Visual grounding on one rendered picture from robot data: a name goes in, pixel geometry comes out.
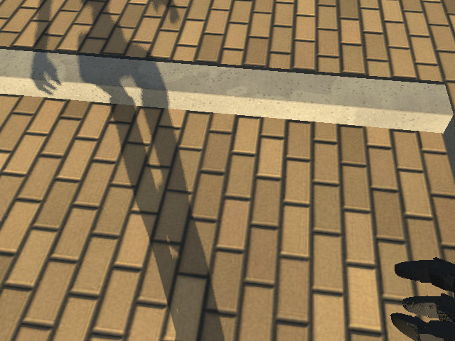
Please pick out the robot right hand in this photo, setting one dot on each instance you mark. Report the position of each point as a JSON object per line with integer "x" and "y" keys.
{"x": 441, "y": 274}

